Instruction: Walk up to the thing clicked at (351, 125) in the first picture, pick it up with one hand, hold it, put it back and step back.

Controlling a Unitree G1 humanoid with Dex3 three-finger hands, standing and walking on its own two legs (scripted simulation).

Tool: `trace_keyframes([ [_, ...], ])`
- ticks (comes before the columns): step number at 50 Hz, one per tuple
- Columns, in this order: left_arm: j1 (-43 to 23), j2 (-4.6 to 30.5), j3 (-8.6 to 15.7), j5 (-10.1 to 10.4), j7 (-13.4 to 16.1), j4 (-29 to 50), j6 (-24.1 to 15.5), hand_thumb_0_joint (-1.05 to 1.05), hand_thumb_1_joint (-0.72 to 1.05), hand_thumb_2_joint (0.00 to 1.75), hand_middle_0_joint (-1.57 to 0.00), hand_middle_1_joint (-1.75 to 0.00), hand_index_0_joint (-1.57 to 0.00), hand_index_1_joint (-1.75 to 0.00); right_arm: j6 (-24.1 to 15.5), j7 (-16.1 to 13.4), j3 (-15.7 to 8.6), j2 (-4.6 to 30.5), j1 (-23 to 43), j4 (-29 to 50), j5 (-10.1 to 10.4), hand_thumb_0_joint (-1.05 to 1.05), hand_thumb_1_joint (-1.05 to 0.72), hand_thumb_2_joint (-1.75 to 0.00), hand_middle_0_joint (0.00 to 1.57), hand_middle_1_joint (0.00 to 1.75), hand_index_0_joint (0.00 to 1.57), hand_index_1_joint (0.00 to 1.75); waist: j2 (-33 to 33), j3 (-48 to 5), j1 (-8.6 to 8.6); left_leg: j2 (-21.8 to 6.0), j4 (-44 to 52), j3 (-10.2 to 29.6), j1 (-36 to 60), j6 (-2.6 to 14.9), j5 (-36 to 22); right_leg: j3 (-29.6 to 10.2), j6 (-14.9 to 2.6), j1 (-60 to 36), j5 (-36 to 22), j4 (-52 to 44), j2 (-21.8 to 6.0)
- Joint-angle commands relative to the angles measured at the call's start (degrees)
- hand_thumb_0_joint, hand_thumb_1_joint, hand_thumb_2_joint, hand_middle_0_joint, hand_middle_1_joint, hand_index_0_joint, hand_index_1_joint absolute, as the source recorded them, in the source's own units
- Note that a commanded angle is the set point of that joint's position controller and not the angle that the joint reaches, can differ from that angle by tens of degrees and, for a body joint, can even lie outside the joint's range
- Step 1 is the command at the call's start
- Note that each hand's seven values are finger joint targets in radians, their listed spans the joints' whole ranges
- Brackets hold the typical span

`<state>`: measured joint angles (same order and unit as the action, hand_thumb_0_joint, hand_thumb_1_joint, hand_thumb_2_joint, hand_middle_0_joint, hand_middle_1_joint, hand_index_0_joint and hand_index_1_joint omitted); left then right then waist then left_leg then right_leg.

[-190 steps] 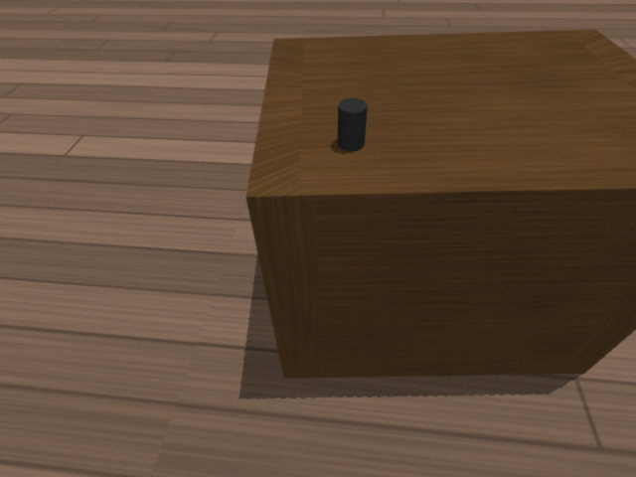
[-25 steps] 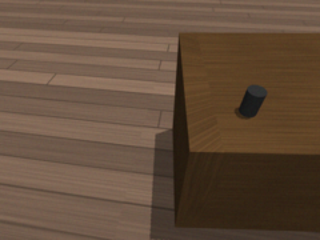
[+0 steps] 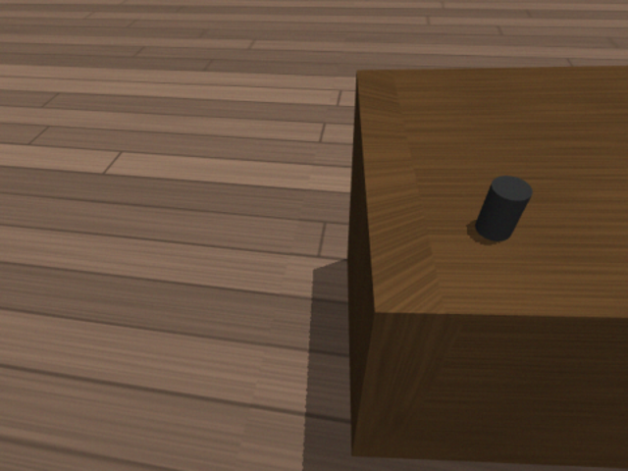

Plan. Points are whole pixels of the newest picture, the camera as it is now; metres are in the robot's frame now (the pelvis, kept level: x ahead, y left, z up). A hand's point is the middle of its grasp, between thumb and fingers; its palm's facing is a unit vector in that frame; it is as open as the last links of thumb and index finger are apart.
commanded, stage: stand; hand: right
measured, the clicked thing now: (501, 209) +0.48 -0.26 +0.06
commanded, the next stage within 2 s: rise first in 1.78 s
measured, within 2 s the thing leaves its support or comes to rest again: neither
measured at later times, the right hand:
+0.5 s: hand out of the picture +0.08 -0.25 -0.16, palm faces -0.03 +0.94 -0.34, open 7.4 cm
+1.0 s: hand out of the picture +0.08 -0.26 -0.16, palm faces -0.03 +0.94 -0.33, open 7.4 cm
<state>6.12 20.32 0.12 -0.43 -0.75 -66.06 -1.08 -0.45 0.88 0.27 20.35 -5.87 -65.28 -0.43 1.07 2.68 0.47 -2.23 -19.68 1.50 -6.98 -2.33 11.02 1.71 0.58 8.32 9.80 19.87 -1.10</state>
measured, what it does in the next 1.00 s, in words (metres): stands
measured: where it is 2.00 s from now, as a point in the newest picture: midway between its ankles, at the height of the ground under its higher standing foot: outside the picture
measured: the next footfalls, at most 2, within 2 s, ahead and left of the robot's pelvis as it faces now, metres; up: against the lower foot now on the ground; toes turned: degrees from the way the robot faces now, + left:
none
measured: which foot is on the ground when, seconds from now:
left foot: down 0.00-1.00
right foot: down 0.00-1.00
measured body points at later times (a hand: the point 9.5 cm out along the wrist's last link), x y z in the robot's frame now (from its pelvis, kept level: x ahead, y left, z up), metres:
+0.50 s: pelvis +0.01 +0.00 +0.00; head +0.02 +0.00 +0.45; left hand +0.09 +0.30 -0.13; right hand +0.08 -0.30 -0.13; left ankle +0.00 +0.15 -0.75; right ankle +0.01 -0.12 -0.75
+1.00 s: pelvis +0.00 +0.00 +0.00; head +0.01 -0.01 +0.45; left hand +0.08 +0.30 -0.13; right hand +0.08 -0.30 -0.13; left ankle +0.00 +0.15 -0.75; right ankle +0.01 -0.12 -0.75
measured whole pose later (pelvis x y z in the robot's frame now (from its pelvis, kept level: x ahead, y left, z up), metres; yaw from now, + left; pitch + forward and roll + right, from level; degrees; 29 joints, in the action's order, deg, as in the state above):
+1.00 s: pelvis +0.00 +0.00 +0.00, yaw +0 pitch -2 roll +0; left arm 6.3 20.3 0.3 -0.5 -0.6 -65.5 -0.7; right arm -0.2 0.5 0.3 20.4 -6.7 -64.6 -0.4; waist 0.7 2.6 0.4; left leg -2.6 -18.4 1.2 -5.3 -2.6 10.9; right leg 1.5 0.3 6.9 9.8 19.0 -0.8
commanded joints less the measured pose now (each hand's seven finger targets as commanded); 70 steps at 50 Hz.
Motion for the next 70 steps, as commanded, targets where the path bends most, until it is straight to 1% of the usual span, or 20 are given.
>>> trace_keyframes([
  [1, -2.32, 12.43, 2.22, 0.08, 0.93, 3.67, -1.23, 0.0, 0.9, 0.9, -0.2, -0.3, -0.2, -0.3, -1.19, -0.89, -2.28, 11.98, 2.03, 3.44, -0.14, 0.0, -0.9, -0.9, 0.2, 0.3, 0.2, 0.3, -1.72, -5.11, -0.43, -5.2, 2.9, 3.76, 0.5, 2.65, -8.23, -5.8, -1.29, -2.49, -7.92, -3.39, -6.89],
  [5, -2.36, 12.49, 2.35, 0.06, 1.1, 3.64, -1.11, 0.0, 0.9, 0.9, -0.2, -0.3, -0.2, -0.3, -1.17, -1.12, -2.19, 12.07, 2.25, 3.38, -0.01, 0.0, -0.9, -0.9, 0.2, 0.3, 0.2, 0.3, -0.73, -5.95, -0.31, -5.46, 2.78, 3.49, 0.77, 2.66, -11.56, -5.29, -1.26, -4.49, -12.48, -2.4, -6.94],
  [9, -2.59, 12.28, 2.36, 0.11, 1.18, 3.59, -1.07, 0.0, 0.9, 0.9, -0.2, -0.3, -0.2, -0.3, -1.06, -1.23, -2.16, 12.14, 2.22, 3.49, -0.03, 0.0, -0.9, -0.9, 0.2, 0.3, 0.2, 0.3, -0.98, -5.87, -0.43, -5.62, 2.56, 3.24, 1.1, 2.71, -12.21, -5.1, -1.12, -4.78, -13.16, -2.5, -6.91],
  [12, -2.86, 12.54, 2.38, 0.09, 1.16, 3.62, -0.91, 0.0, 0.9, 0.9, -0.2, -0.3, -0.2, -0.3, -0.92, -1.28, -2.05, 11.79, 1.61, 3.33, -0.08, 0.0, -0.9, -0.9, 0.2, 0.3, 0.2, 0.3, -1.0, -3.39, -0.61, -5.27, 3.88, 3.42, -0.26, 2.31, -8.29, -5.27, -1.14, -3.21, -8.5, -3.4, -6.5],
  [13, -3.04, 12.31, 2.37, 0.07, 1.12, 3.69, -0.83, 0.0, 0.9, 0.9, -0.2, -0.3, -0.2, -0.3, -0.91, -1.26, -2.07, 12.0, 2.21, 3.51, -0.17, 0.0, -0.9, -0.9, 0.2, 0.3, 0.2, 0.3, -0.34, -3.7, -0.4, -5.48, 3.6, 3.27, -0.37, 2.58, -7.71, -5.43, -1.27, -3.71, -8.27, -3.46, -6.7],
  [16, -2.81, 12.22, 2.49, -0.1, 1.15, 3.73, -0.79, 0.0, 0.9, 0.9, -0.2, -0.3, -0.2, -0.3, -1.01, -1.31, -2.19, 12.19, 2.1, 3.69, -0.13, 0.0, -0.9, -0.9, 0.2, 0.3, 0.2, 0.3, -0.03, -4.25, -0.39, -5.43, 3.76, 3.31, -0.11, 2.45, -9.58, -5.28, -1.33, -4.29, -10.18, -3.05, -6.68],
  [21, -2.98, 12.39, 2.59, -0.12, 1.06, 3.85, -0.63, 0.0, 0.9, 0.9, -0.2, -0.3, -0.2, -0.3, -1.1, -1.36, -2.24, 12.09, 2.47, 3.93, -0.19, 0.0, -0.9, -0.9, 0.2, 0.3, 0.2, 0.3, -0.46, -3.82, -0.17, -5.55, 4.52, 3.51, -0.26, 2.41, -7.66, -5.24, -1.47, -3.69, -7.23, -3.22, -6.52],
  [27, -2.68, 12.32, 2.55, -0.03, 1.0, 3.95, -0.78, 0.0, 0.9, 0.9, -0.2, -0.3, -0.2, -0.3, -1.26, -1.36, -2.3, 12.28, 2.38, 4.15, -0.01, 0.0, -0.9, -0.9, 0.2, 0.3, 0.2, 0.3, -0.59, -5.63, -0.16, -5.69, 3.58, 3.23, 1.64, 2.63, -11.03, -5.24, -1.63, -4.43, -10.65, -2.71, -6.76],
  [30, -3.21, 12.22, 2.53, -0.05, 1.08, 3.98, -0.78, 0.0, 0.9, 0.9, -0.2, -0.3, -0.2, -0.3, -1.17, -1.39, -2.16, 11.99, 1.31, 3.79, -0.03, 0.0, -0.9, -0.9, 0.2, 0.3, 0.2, 0.3, -1.43, -4.4, -0.56, -5.52, 4.02, 3.23, 0.6, 2.64, -9.71, -5.33, -1.46, -4.19, -10.2, -3.13, -6.75],
  [36, -2.39, 12.25, 2.54, -0.07, 1.0, 3.97, -0.66, 0.0, 0.9, 0.9, -0.2, -0.3, -0.2, -0.3, -1.14, -1.33, -2.16, 12.15, 1.86, 3.93, -0.1, 0.0, -0.9, -0.9, 0.2, 0.3, 0.2, 0.3, -0.37, -4.08, -0.16, -5.5, 4.26, 3.23, 0.56, 2.69, -8.74, -5.35, -1.58, -3.95, -9.21, -3.34, -6.6],
  [38, -2.1, 12.45, 2.59, -0.02, 1.07, 3.92, -0.64, 0.0, 0.9, 0.9, -0.2, -0.3, -0.2, -0.3, -1.08, -1.36, -2.24, 12.09, 1.94, 4.11, -0.08, 0.0, -0.9, -0.9, 0.2, 0.3, 0.2, 0.3, -0.65, -4.1, -0.18, -5.49, 4.1, 3.19, 1.34, 2.73, -7.54, -5.29, -1.58, -3.09, -7.81, -3.41, -6.54],
  [40, -2.61, 12.38, 2.55, -0.11, 1.13, 3.99, -0.72, 0.0, 0.9, 0.9, -0.2, -0.3, -0.2, -0.3, -1.0, -1.3, -2.17, 11.88, 1.33, 4.05, -0.07, 0.0, -0.9, -0.9, 0.2, 0.3, 0.2, 0.3, -1.53, -3.86, -0.4, -5.5, 4.3, 3.33, 0.61, 2.87, -7.99, -5.27, -1.54, -3.43, -8.34, -3.47, -6.58],
  [42, -2.17, 12.51, 2.56, 0.0, 1.07, 3.88, -0.74, 0.0, 0.9, 0.9, -0.2, -0.3, -0.2, -0.3, -0.95, -1.27, -2.13, 11.77, 1.05, 3.87, -0.15, 0.0, -0.9, -0.9, 0.2, 0.3, 0.2, 0.3, -1.58, -2.95, -0.41, -5.1, 4.48, 3.15, 0.16, 2.7, -5.87, -5.6, -1.38, -2.56, -6.53, -4.23, -6.54],
  [45, -2.36, 12.54, 2.6, 0.03, 1.05, 3.9, -0.59, 0.0, 0.9, 0.9, -0.2, -0.3, -0.2, -0.3, -0.93, -1.27, -2.19, 11.83, 1.47, 4.11, -0.14, 0.0, -0.9, -0.9, 0.2, 0.3, 0.2, 0.3, -0.58, -2.63, -0.33, -5.14, 4.68, 3.28, -0.16, 2.77, -4.98, -5.55, -1.63, -2.52, -5.11, -4.09, -6.46],
  [47, -2.38, 12.48, 2.57, -0.04, 1.0, 4.14, -0.67, 0.0, 0.9, 0.9, -0.2, -0.3, -0.2, -0.3, -1.03, -1.22, -2.19, 11.86, 0.86, 4.11, -0.18, 0.0, -0.9, -0.9, 0.2, 0.3, 0.2, 0.3, -0.78, -3.22, -0.46, -5.39, 4.63, 3.3, -0.31, 2.82, -6.26, -5.57, -1.67, -3.08, -6.28, -3.86, -6.53],
  [48, -1.85, 12.47, 2.6, -0.1, 1.0, 4.22, -0.72, 0.0, 0.9, 0.9, -0.2, -0.3, -0.2, -0.3, -1.02, -1.24, -2.34, 12.3, 1.41, 4.19, -0.2, 0.0, -0.9, -0.9, 0.2, 0.3, 0.2, 0.3, -0.53, -3.66, -0.09, -5.32, 4.3, 3.29, 0.29, 2.83, -6.03, -5.55, -1.63, -2.9, -6.4, -3.93, -6.49],
  [57, -1.76, 12.96, 2.63, -0.05, 1.09, 4.14, -0.77, 0.0, 0.9, 0.9, -0.2, -0.3, -0.2, -0.3, -0.75, -1.08, -2.33, 11.9, 0.52, 3.99, -0.18, 0.0, -0.9, -0.9, 0.2, 0.3, 0.2, 0.3, -1.16, -2.43, -0.5, -4.95, 4.32, 3.33, -0.3, 2.91, -3.03, -6.05, -1.62, -1.76, -2.64, -4.86, -6.5],
  [60, -1.51, 12.45, 2.53, -0.06, 1.01, 4.34, -0.76, 0.0, 0.9, 0.9, -0.2, -0.3, -0.2, -0.3, -1.0, -1.14, -2.29, 12.18, 0.71, 3.99, -0.18, 0.0, -0.9, -0.9, 0.2, 0.3, 0.2, 0.3, 0.26, -3.66, -0.28, -5.4, 4.26, 3.5, -0.49, 2.9, -5.64, -5.92, -1.61, -3.51, -6.67, -3.92, -6.61],
  [63, -1.32, 12.77, 2.6, -0.17, 1.1, 4.41, -0.86, 0.0, 0.9, 0.9, -0.2, -0.3, -0.2, -0.3, -1.05, -1.26, -2.31, 11.96, 0.85, 4.31, -0.19, 0.0, -0.9, -0.9, 0.2, 0.3, 0.2, 0.3, -0.9, -5.0, -0.2, -5.51, 3.96, 3.49, 0.98, 2.73, -8.96, -5.37, -1.48, -3.9, -9.38, -3.09, -6.61],
  [70, -1.51, 12.35, 2.38, -0.03, 1.06, 4.26, -0.64, 0.0, 0.9, 0.9, -0.2, -0.3, -0.2, -0.3, -0.97, -1.33, -2.16, 11.93, 0.38, 3.95, -0.21, 0.0, -0.9, -0.9, 0.2, 0.3, 0.2, 0.3, -0.5, -3.18, -0.38, -5.38, 4.33, 3.26, -0.4, 2.68, -7.1, -5.39, -1.6, -3.57, -7.8, -3.45, -6.54],
])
